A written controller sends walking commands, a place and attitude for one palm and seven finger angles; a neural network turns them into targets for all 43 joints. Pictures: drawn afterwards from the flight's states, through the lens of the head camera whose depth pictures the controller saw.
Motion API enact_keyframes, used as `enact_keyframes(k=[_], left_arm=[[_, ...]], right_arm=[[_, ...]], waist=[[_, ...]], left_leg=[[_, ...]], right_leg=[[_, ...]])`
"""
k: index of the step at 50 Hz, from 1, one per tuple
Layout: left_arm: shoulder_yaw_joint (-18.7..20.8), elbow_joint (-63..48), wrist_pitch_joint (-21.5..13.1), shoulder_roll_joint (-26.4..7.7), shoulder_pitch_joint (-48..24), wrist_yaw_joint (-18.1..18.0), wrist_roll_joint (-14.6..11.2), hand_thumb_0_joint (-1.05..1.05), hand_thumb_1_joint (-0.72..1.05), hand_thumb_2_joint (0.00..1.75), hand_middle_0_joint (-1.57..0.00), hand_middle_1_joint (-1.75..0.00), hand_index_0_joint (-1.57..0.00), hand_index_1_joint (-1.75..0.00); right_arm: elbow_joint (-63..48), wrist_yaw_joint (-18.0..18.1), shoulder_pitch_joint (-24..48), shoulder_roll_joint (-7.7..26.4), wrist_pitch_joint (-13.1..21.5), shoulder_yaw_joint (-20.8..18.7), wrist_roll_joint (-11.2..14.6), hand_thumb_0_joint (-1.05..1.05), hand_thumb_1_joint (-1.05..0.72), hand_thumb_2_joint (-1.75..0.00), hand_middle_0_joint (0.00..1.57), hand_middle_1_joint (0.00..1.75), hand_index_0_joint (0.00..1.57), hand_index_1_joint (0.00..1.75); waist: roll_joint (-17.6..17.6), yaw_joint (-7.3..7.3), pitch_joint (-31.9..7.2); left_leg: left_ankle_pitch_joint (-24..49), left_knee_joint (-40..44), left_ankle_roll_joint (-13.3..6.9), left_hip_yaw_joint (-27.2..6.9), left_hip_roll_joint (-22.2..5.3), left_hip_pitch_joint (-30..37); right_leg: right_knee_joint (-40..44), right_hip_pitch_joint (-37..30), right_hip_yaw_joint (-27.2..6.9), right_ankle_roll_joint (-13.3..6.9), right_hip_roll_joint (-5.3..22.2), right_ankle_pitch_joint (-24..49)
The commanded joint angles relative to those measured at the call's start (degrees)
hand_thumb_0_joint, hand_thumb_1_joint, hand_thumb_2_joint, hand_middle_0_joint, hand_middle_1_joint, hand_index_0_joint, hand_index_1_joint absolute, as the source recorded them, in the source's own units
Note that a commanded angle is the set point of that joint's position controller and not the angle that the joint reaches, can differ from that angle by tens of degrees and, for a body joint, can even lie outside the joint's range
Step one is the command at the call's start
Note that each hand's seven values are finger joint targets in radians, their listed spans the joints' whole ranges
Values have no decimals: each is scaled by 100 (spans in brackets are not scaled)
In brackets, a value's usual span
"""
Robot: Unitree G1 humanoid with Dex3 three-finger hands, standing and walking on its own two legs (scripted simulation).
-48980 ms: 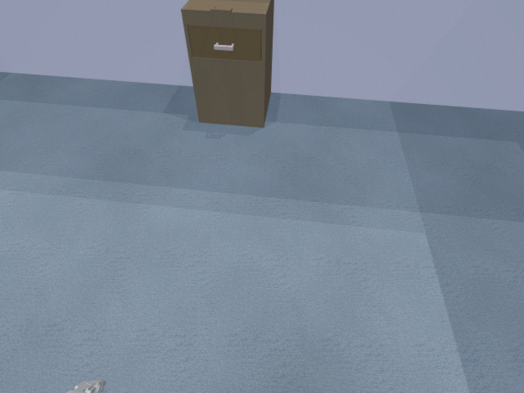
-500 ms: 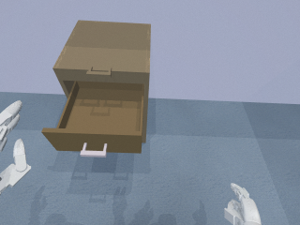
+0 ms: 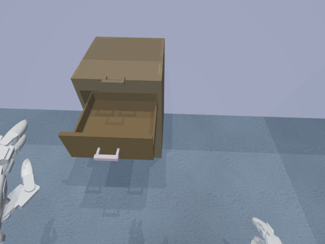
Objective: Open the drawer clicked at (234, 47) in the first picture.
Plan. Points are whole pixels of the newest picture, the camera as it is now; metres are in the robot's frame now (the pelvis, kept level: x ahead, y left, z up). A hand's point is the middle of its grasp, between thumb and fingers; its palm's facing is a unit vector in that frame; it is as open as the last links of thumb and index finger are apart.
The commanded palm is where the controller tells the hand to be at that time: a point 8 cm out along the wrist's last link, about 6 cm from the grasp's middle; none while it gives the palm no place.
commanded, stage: stop stepping back and stand still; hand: left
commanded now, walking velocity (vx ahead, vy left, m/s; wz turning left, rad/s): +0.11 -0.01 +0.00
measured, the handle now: (107, 153) +0.51 +0.26 -0.25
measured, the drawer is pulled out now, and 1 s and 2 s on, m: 0.29 0.29 0.29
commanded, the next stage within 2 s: let the arm hang, fingers relaxed in 0.82 s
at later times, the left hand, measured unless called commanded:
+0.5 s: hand (24, 170) +0.22 +0.26 +0.16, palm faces +0.30 -0.83 -0.48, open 7.4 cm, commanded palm +0.16 +0.31 +0.18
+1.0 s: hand (31, 186) +0.23 +0.30 +0.06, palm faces +0.21 -0.85 -0.49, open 7.4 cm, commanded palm none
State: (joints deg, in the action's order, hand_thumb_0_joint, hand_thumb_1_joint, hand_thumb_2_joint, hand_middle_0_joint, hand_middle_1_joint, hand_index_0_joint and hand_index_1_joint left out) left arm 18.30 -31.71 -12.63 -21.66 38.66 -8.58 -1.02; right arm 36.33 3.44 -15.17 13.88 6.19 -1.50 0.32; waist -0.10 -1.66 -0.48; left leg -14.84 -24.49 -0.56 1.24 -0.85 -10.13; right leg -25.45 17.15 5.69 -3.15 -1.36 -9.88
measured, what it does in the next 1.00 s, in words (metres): shifts its weight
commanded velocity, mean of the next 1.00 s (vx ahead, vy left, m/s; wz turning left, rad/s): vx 0.01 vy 0.00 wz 0.00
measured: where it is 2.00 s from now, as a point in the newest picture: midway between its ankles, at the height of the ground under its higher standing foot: outside the picture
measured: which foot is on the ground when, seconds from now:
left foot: down 0.00-1.00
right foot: down 0.00-1.00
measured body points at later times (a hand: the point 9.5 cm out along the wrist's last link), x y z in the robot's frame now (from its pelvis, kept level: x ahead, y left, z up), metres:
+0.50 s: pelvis +0.03 +0.03 +0.00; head +0.05 +0.04 +0.45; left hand +0.20 +0.30 +0.18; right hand +0.19 -0.20 -0.08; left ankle -0.02 +0.13 -0.74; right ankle +0.05 -0.07 -0.74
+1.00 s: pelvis +0.02 +0.05 -0.01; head +0.04 +0.04 +0.44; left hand +0.21 +0.34 +0.09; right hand +0.19 -0.18 -0.11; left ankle -0.02 +0.13 -0.74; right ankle +0.05 -0.07 -0.74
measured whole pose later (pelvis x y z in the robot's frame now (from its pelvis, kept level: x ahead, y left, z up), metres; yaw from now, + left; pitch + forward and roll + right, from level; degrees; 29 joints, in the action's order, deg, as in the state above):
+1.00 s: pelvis +0.02 +0.05 -0.01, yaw +1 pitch +1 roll +0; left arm 11.9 -10.6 -8.3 -22.0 25.2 -4.1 1.3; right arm 41.5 -0.6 -8.7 12.7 6.4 -1.5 -0.1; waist 0.7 0.5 1.5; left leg -18.6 -28.7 -2.9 0.9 3.4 -11.2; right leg -31.6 18.8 2.6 -1.1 1.8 -13.5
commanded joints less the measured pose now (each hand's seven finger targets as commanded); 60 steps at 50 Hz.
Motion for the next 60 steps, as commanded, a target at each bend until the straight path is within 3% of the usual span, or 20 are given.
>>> enact_keyframes(k=[1, 6, 8, 9, 16, 22, 25, 31, 39, 45, 46, 47, 49, 50, 52, 54, 55, 56, 58, 60], left_arm=[[914, -1428, -344, -1007, -80, -225, -45, 0, 90, 90, -20, -30, -20, -30], [756, -933, -347, -850, -231, -209, -46, 0, 90, 90, -20, -30, -20, -30], [660, -907, -357, -778, -317, -197, -36, 0, 90, 90, -20, -30, -20, -30], [697, -873, -356, -826, -334, -198, -40, 0, 90, 90, -20, -30, -20, -30], [820, -1254, -373, -923, -308, -192, -31, 0, 90, 90, -20, -30, -20, -30], [826, -1318, -361, -834, 16, -138, -98, 0, 90, 90, -20, -30, -20, -30], [895, -1228, -345, -854, 83, -131, -118, 0, 90, 90, -20, -30, -20, -30], [974, -1474, -335, -935, 95, -125, -137, 0, 90, 90, -20, -30, -20, -30], [897, -1552, -327, -850, 127, -118, -151, 0, 90, 90, -20, -30, -20, -30], [900, -1461, -322, -838, 96, -122, -160, 0, 90, 90, -20, -30, -20, -30], [-1539, 3392, 550, -17, -1111, 521, 308, 0, 90, 90, -20, -30, -20, -30], [-1128, 3768, 1046, 49, -1152, 634, 403, 0, 90, 90, -20, -30, -20, -30], [-1280, 4082, 1228, 269, -1571, 679, 325, 0, 90, 90, -20, -30, -20, -30], [-1319, 4420, 1236, 237, -1752, 689, 328, 0, 90, 90, -20, -30, -20, -30], [-1369, 5210, 1256, 196, -1886, 685, 336, 0, 90, 90, -20, -30, -20, -30], [-1368, 6120, 1320, 103, -1929, 688, 335, 0, 90, 90, -20, -30, -20, -30], [-1417, 6495, 1319, 39, -2098, 700, 317, 0, 90, 90, -20, -30, -20, -30], [-1480, 6792, 1328, 31, -2343, 706, 288, 0, 90, 90, -20, -30, -20, -30], [-1568, 7390, 1321, 131, -2494, 716, 233, 0, 90, 90, -20, -30, -20, -30], [-1614, 7926, 1304, 275, -2341, 713, 203, 0, 90, 90, -20, -30, -20, -30]], right_arm=[[-1044, 67, 759, 464, 433, -117, 24, 0, -90, -90, 20, 30, 20, 30], [-928, 76, 617, 493, 514, -141, 32, 0, -90, -90, 20, 30, 20, 30], [-913, 37, 589, 486, 517, -130, 26, 0, -90, -90, 20, 30, 20, 30], [-892, 19, 605, 470, 514, -116, 34, 0, -90, -90, 20, 30, 20, 30], [-908, -36, 801, 425, 480, -92, 30, 0, -90, -90, 20, 30, 20, 30], [-932, -79, 844, 376, 395, -90, 54, 0, -90, -90, 20, 30, 20, 30], [-926, -88, 877, 362, 339, -101, 75, 0, -90, -90, 20, 30, 20, 30], [-953, -71, 939, 370, 272, -129, 72, 0, -90, -90, 20, 30, 20, 30], [-1000, -75, 936, 369, 234, -133, 85, 0, -90, -90, 20, 30, 20, 30], [-1004, -64, 966, 376, 202, -111, 85, 0, -90, -90, 20, 30, 20, 30], [450, -484, 979, 1038, 619, -424, 150, 0, -90, -90, 20, 30, 20, 30], [678, -478, 335, 1074, 220, -463, -46, 0, -90, -90, 20, 30, 20, 30], [407, -409, 339, 839, -119, -290, -89, 0, -90, -90, 20, 30, 20, 30], [397, -393, 407, 839, -182, -239, -145, 0, -90, -90, 20, 30, 20, 30], [450, -344, 476, 791, -295, -173, -181, 0, -90, -90, 20, 30, 20, 30], [620, -303, 547, 686, -450, -128, -131, 0, -90, -90, 20, 30, 20, 30], [747, -290, 416, 546, -529, -85, -98, 0, -90, -90, 20, 30, 20, 30], [926, -290, 263, 448, -594, -50, -104, 0, -90, -90, 20, 30, 20, 30], [1307, -276, 127, 285, -607, 42, -131, 0, -90, -90, 20, 30, 20, 30], [1560, -239, 44, 259, -565, 81, -116, 0, -90, -90, 20, 30, 20, 30]], waist=[[370, 49, -35], [-11, 6, 192], [-247, -5, 177], [-322, 17, 143], [337, 77, -157], [372, 49, -459], [228, 53, -428], [411, 54, -548], [459, 63, -482], [390, 75, -368], [344, -269, 214], [258, -78, -91], [96, -31, -170], [-27, 28, -98], [-265, 183, -167], [-827, 287, -199], [-1031, 186, -177], [-805, 73, -30], [212, 75, 250], [510, 157, 219]], left_leg=[[-1371, 780, -415, -595, -479, -1149], [-1255, 165, -321, -341, -181, -1076], [-957, 76, -304, -286, -121, -955], [-812, 117, -287, -324, -128, -888], [459, 517, -202, -451, -405, -699], [1548, 345, -67, -379, -448, -560], [1534, 374, -50, -395, -463, -588], [2088, 294, 19, -364, -481, -390], [2239, 342, 115, -403, -514, -343], [1623, 474, 63, -437, -511, -592], [2451, -274, 147, -485, -411, -328], [3110, -178, 156, -580, -640, -125], [3007, -14, -292, -1079, -943, -228], [2956, -4, -435, -1191, -978, -246], [3208, -133, -459, -1105, -833, -195], [1458, -311, -211, -653, -289, -597], [436, -357, -116, -438, -12, -415], [23, -241, -93, -416, 65, -207], [219, 163, -123, -496, -103, -200], [501, 376, -149, -557, -265, -246]], right_leg=[[500, -770, -1083, 273, 450, -1485], [1038, -439, -1632, 134, 697, -1943], [1120, -511, -1717, 91, 816, -1681], [1104, -569, -1654, 100, 823, -1505], [355, -1250, -1036, 216, 490, 523], [13, -1666, -781, 224, 475, 1778], [18, -1662, -756, 245, 458, 1772], [-94, -1670, -662, 225, 465, 2114], [-159, -1579, -541, 238, 435, 1837], [-55, -1603, -561, 274, 436, 1503], [-705, -110, -275, 160, 616, 1527], [-826, 74, -523, 105, 592, 814], [-1333, 307, -569, 166, 372, -719], [-1420, 343, -673, 185, 365, -859], [-1025, -110, -792, 158, 408, -171], [-249, -900, -1227, 55, 669, 1060], [104, -762, -1561, -64, 967, 988], [296, -455, -1621, -152, 995, 569], [367, -419, -1522, -65, 758, 140], [335, -738, -1331, 15, 590, 271]])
